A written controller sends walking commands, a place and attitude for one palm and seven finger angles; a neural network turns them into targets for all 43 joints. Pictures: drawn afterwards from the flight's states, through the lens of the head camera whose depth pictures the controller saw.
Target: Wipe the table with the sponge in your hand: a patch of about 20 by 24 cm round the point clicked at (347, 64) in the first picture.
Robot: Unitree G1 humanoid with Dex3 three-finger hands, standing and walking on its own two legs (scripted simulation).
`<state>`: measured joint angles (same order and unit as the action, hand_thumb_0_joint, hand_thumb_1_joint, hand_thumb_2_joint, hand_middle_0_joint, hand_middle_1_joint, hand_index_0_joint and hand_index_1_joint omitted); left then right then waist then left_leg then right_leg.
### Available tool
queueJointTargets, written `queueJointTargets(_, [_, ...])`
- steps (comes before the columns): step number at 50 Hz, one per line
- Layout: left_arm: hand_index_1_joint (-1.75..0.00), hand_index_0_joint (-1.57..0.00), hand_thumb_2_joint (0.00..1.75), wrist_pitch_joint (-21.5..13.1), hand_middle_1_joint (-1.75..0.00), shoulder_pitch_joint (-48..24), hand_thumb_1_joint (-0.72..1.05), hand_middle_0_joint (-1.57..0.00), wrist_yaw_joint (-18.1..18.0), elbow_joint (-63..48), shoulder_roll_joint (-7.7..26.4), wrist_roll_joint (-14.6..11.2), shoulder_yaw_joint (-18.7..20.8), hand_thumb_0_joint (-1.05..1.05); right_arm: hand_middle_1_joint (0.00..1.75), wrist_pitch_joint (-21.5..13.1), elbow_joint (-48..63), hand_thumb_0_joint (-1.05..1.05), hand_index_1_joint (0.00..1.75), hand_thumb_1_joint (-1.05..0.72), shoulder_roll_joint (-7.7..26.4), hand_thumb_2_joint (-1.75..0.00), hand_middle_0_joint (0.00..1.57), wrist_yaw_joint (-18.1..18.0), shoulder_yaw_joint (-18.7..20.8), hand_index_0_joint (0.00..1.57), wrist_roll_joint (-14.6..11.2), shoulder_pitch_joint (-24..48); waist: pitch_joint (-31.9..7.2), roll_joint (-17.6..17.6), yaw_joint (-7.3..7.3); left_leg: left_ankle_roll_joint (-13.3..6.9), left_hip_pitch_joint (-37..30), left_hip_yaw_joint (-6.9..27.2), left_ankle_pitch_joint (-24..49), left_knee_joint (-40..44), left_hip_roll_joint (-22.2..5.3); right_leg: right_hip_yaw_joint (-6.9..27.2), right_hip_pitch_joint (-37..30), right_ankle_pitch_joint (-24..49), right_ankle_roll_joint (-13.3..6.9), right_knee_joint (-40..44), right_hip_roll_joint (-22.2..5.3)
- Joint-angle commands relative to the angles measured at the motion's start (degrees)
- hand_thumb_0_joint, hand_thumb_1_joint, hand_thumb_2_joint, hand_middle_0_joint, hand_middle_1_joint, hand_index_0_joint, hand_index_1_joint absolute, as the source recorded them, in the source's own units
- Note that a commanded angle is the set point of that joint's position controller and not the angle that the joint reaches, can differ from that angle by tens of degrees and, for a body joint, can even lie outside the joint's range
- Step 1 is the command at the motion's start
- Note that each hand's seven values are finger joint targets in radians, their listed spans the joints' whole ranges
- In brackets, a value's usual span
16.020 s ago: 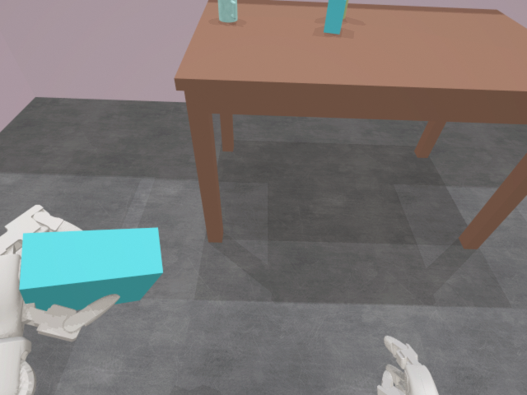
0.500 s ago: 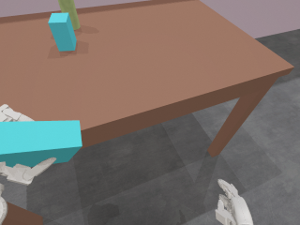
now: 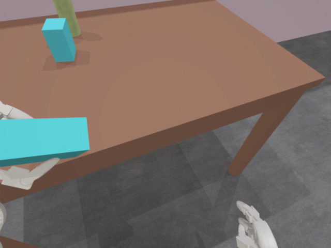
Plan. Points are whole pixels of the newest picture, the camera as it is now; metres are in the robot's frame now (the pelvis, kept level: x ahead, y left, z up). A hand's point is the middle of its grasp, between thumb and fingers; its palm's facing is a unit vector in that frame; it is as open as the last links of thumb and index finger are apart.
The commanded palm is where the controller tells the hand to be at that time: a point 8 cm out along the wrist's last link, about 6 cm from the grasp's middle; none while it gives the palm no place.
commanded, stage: come to a stop and stand still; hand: left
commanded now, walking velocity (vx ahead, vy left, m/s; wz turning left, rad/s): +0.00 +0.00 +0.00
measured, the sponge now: (54, 142) +0.26 +0.22 +0.18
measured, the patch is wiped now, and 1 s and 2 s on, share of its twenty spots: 0.00 0.00 0.00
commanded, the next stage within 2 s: look again from close up in 0.28 s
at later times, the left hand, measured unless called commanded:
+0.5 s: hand (20, 172) +0.20 +0.25 +0.17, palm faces +0.43 -0.83 -0.36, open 9.8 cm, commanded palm +0.15 +0.29 +0.18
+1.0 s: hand (20, 179) +0.19 +0.25 +0.16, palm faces +0.43 -0.82 -0.37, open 9.8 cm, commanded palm +0.14 +0.28 +0.18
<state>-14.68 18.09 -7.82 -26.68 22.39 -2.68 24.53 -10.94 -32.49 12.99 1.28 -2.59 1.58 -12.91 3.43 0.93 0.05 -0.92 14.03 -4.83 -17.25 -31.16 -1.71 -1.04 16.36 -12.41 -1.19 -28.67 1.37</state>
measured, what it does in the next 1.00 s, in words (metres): stands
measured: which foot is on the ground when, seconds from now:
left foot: down 0.00-1.00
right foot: down 0.00-1.00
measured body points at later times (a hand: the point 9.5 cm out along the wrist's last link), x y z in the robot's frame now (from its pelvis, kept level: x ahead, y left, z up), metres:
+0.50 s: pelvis -0.01 +0.01 +0.00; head +0.01 +0.01 +0.45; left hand +0.17 +0.30 +0.19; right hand +0.20 -0.20 -0.06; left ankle -0.01 +0.10 -0.73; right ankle +0.03 -0.11 -0.73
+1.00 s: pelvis -0.02 +0.00 +0.00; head -0.02 +0.00 +0.45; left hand +0.17 +0.29 +0.18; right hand +0.15 -0.23 -0.08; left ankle -0.01 +0.10 -0.73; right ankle +0.03 -0.11 -0.73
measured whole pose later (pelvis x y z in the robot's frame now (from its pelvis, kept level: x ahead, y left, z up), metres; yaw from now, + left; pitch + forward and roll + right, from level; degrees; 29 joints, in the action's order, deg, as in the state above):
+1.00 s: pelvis -0.02 +0.00 +0.00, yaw +0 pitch -3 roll +0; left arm -7.7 26.3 -8.9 -24.2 19.1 -2.2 19.4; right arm -5.8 -33.8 12.3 -3.0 -1.2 0.9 -14.1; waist 1.3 -0.5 -0.1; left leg -1.5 10.9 -4.9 -15.1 -27.7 -0.5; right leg -0.8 13.9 -11.7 -1.1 -27.0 0.5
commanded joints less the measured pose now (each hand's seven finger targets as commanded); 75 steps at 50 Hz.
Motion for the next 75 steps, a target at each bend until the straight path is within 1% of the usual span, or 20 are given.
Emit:
queueJointTargets(1, [-1.6, -1.2, 1.3, -1.3, -1.6, 7.4, 0.1, -1.2, 0.3, -12.2, 6.8, 0.5, 3.2, 0.0, 0.3, -1.6, 8.5, 0.0, 0.3, -0.9, 7.3, -0.9, 0.2, -1.4, 4.2, 0.2, -0.5, 6.2, -12.0, -0.4, 0.6, 0.7, -4.6, 3.5, 22.8, 4.5, -3.2, 2.9, -7.3, 20.5, -0.3, 2.3, -3.8])
queueJointTargets(3, [-1.6, -1.2, 1.3, -0.8, -1.6, 6.8, 0.1, -1.2, 0.1, -10.7, 8.6, 0.2, 6.5, 0.0, 0.3, -0.4, 8.7, 0.0, 0.3, -0.9, 6.9, -0.9, 0.2, -2.6, 4.3, 0.2, -0.5, 6.9, -11.0, 0.5, 0.28, 0.7, -4.8, 3.5, 22.5, 5.4, -3.6, 2.5, -7.0, 19.5, 0.0, 2.6, -3.7])
queueJointTargets(4, [-1.6, -1.2, 1.3, -0.8, -1.6, 4.9, 0.1, -1.2, -0.5, -12.4, 11.2, 0.1, 8.3, 0.0, 0.3, 0.3, 8.6, 0.0, 0.3, -0.9, 7.1, -0.9, 0.2, -3.2, 4.3, 0.2, -0.6, 7.0, -11.1, -1.6, -0.08, 0.8, -5.6, 3.6, 23.5, 6.3, -3.7, 2.3, -7.1, 19.0, 0.1, 1.5, -3.5])
queueJointTargets(9, [-1.6, -1.2, 1.3, -0.6, -1.6, 0.9, 0.1, -1.2, -0.8, -17.7, 10.9, 0.0, 7.0, 0.0, 0.3, 1.0, 9.9, 0.0, 0.3, -0.9, 6.2, -0.9, 0.2, -4.1, 3.8, 0.2, -0.7, 8.3, -13.7, -10.5, 0.73, 0.9, -7.7, 2.8, 28.0, 5.7, -3.3, 1.6, -9.4, 20.7, -0.2, 0.8, -3.7])
queueJointTargets(16, [-1.6, -1.2, 1.3, 1.0, -1.6, 4.7, 0.1, -1.2, -1.1, -17.1, 5.4, 0.2, 1.6, 0.0, 0.3, -0.4, 9.7, 0.0, 0.3, -0.9, 6.4, -0.9, 0.2, -3.5, 3.9, 0.2, -0.8, 8.3, -13.9, -3.7, 0.69, 1.0, -7.2, 2.8, 23.8, 5.0, -2.7, 2.0, -10.6, 23.3, 0.0, 3.1, -4.0])
queueJointTargets(23, [-1.6, -1.2, 1.3, 2.3, -1.6, 1.8, 0.1, -1.2, -0.8, -9.2, 4.7, -0.2, 1.6, 0.0, 0.3, 1.7, 8.9, 0.0, 0.3, -0.9, 5.8, -0.9, 0.2, -4.1, 3.5, 0.2, -0.7, 8.8, -7.4, -2.2, 0.44, 1.2, -2.6, 3.4, 7.5, 10.5, -2.4, 3.2, -6.8, 9.9, 0.6, 7.2, -3.3])
queueJointTargets(31, [-1.6, -1.2, 1.3, 2.9, -1.6, -3.9, 0.1, -1.2, -1.2, -12.6, 5.3, 0.5, -0.3, 0.0, 0.3, 1.6, 9.8, 0.0, 0.3, -0.9, 5.6, -0.9, 0.2, -4.6, 2.9, 0.2, -0.6, 9.3, -6.9, -4.8, 0.84, 0.8, -1.3, 3.7, -1.2, 14.1, -2.3, 2.5, -7.6, 3.2, 0.8, 9.1, -2.5])
queueJointTargets(39, [-1.6, -1.2, 1.3, 2.8, -1.6, 1.6, 0.1, -1.2, -2.0, -13.0, 6.8, 0.5, 1.8, 0.0, 0.3, 1.1, 9.2, 0.0, 0.3, -0.9, 6.0, -0.9, 0.2, -4.3, 3.4, 0.2, -0.4, 8.9, -8.5, -6.5, 0.83, 1.1, -1.2, 3.8, 1.0, 13.3, -1.2, 2.7, -9.1, 3.9, 0.3, 9.8, -2.8])
queueJointTargets(41, [-1.6, -1.2, 1.3, 2.7, -1.6, 2.4, 0.1, -1.2, -2.0, -11.4, 5.9, 0.2, 1.2, 0.0, 0.3, 1.4, 8.9, 0.0, 0.3, -0.9, 5.9, -0.9, 0.2, -4.4, 3.6, 0.2, -0.4, 8.3, -7.7, -3.6, 0.51, 0.9, -0.2, 4.3, -4.3, 13.5, -1.8, 2.5, -8.2, -1.2, 0.3, 9.5, -2.6])
queueJointTargets(47, [-1.6, -1.2, 1.3, 3.1, -1.6, 1.3, 0.1, -1.2, -2.1, -10.1, 5.6, 0.2, 0.7, 0.0, 0.3, 1.9, 8.7, 0.0, 0.3, -0.9, 5.9, -0.9, 0.2, -5.1, 3.9, 0.2, -0.9, 8.0, -4.0, -4.9, 0.02, -1.5, 3.6, 8.0, -20.1, 15.6, -4.7, 1.5, -4.0, -10.0, -0.3, 5.4, -1.4])
queueJointTargets(52, [-1.6, -1.2, 1.3, 2.8, -1.6, -1.7, 0.1, -1.2, -2.2, -12.0, 6.1, 0.3, 0.3, 0.0, 0.3, 1.3, 8.3, 0.0, 0.3, -0.9, 6.2, -0.9, 0.2, -5.3, 3.8, 0.2, -1.0, 7.9, -4.8, -7.0, -0.1, -2.4, 2.1, 8.8, -11.8, 11.6, -4.8, 1.3, -4.2, -4.1, -1.3, 1.2, -1.8])
queueJointTargets(57, [-1.6, -1.2, 1.3, 2.8, -1.6, -1.3, 0.1, -1.2, -2.0, -11.7, 7.3, -0.2, 1.3, 0.0, 0.3, 1.1, 8.0, 0.0, 0.3, -0.9, 5.6, -0.9, 0.2, -5.1, 3.7, 0.2, -1.2, 8.3, -3.6, -1.7, 0.22, -2.4, 4.2, 6.2, -7.7, 3.6, -2.4, 6.9, -4.6, -5.8, -3.3, 3.3, -4.3])
queueJointTargets(60, [-1.6, -1.2, 1.3, 2.6, -1.6, 0.1, 0.1, -1.2, -2.3, -13.5, 8.0, -0.6, 2.1, 0.0, 0.3, 1.3, 7.6, 0.0, 0.3, -0.9, 4.9, -0.9, 0.2, -4.5, 4.0, 0.2, -1.8, 8.1, -6.7, 4.2, 0.41, -1.0, 9.0, 1.8, -2.4, -12.0, 0.7, 18.7, -10.9, -4.4, -8.7, 6.8, -12.3])
queueJointTargets(62, [-1.6, -1.2, 1.3, 2.4, -1.6, 0.8, 0.1, -1.2, -2.6, -14.4, 8.1, -0.8, 2.7, 0.0, 0.3, 1.6, 7.5, 0.0, 0.3, -0.9, 4.8, -0.9, 0.2, -3.9, 4.2, 0.2, -2.3, 7.7, -7.5, 6.2, 0.66, -0.4, 12.4, 1.7, -4.7, -15.8, 0.5, 21.6, -14.8, 1.4, -11.6, 6.8, -16.5])
queueJointTargets(64, [-1.6, -1.2, 1.3, 2.2, -1.6, 2.4, 0.1, -1.2, -2.8, -16.3, 9.3, -1.1, 4.1, 0.0, 0.3, 2.3, 6.9, 0.0, 0.3, -0.9, 5.1, -0.9, 0.2, -3.6, 4.1, 0.2, -2.2, 7.7, -8.2, -0.2, -0.16, -1.0, 3.8, 3.1, -3.7, -7.9, -0.9, 16.3, -9.1, 6.1, -9.6, 0.7, -14.9])
queueJointTargets(65, [-1.6, -1.2, 1.3, 2.3, -1.6, 3.6, 0.1, -1.2, -2.5, -16.3, 8.0, -1.6, 3.8, 0.0, 0.3, 2.7, 7.0, 0.0, 0.3, -0.9, 4.9, -0.9, 0.2, -3.8, 3.8, 0.2, -2.2, 7.5, -7.8, -4.1, -1.15, -1.6, -3.2, 4.9, 2.3, -1.1, -1.6, 9.6, -3.4, 5.0, -6.5, -5.2, -10.3])
queueJointTargets(67, [-1.6, -1.2, 1.3, 2.2, -1.6, 3.6, 0.1, -1.2, -2.0, -18.4, 8.1, -1.7, 4.0, 0.0, 0.3, 3.2, 8.5, 0.0, 0.3, -0.9, 6.0, -0.9, 0.2, -4.2, 4.0, 0.2, -2.3, 8.5, -6.6, -18.5, -1.4, -6.2, -17.5, 22.9, 18.2, 9.5, -12.0, -2.4, 15.4, -7.5, 0.8, -22.7, 0.7])
queueJointTargets(69, [-1.6, -1.2, 1.3, 2.0, -1.6, 0.3, 0.1, -1.2, -1.9, -18.5, 8.5, -0.4, 3.4, 0.0, 0.3, 2.3, 8.1, 0.0, 0.3, -0.9, 4.4, -0.9, 0.2, -4.1, 3.9, 0.2, -1.5, 6.9, -4.2, -16.0, -2.43, -10.6, -27.7, 28.4, 38.7, 7.9, -16.3, -1.1, 27.9, -19.3, 0.6, -29.6, -0.4])
queueJointTargets(72, [-1.6, -1.2, 1.3, 3.4, -1.6, -0.9, 0.1, -1.2, -1.3, -17.0, 8.0, -0.2, 2.3, 0.0, 0.3, 2.1, 8.3, 0.0, 0.3, -0.9, 5.4, -0.9, 0.2, -3.4, 4.3, 0.2, -1.6, 6.4, -3.9, -10.3, -1.86, -8.1, -23.1, 18.5, 34.8, 6.4, -13.6, -3.1, 23.0, -12.1, 0.2, -19.6, -2.5])
queueJointTargets(75, [-1.6, -1.2, 1.3, 4.3, -1.6, 4.2, 0.1, -1.2, -1.4, -15.9, 7.8, -0.5, 2.9, 0.0, 0.3, 1.7, 9.6, 0.0, 0.3, -0.9, 5.6, -0.9, 0.2, -3.7, 3.7, 0.2, -1.7, 8.1, -6.5, -10.8, 0.05, -4.1, -6.7, 5.1, 31.3, -0.3, -7.3, -9.0, -4.5, 1.2, -0.5, -2.6, 1.5])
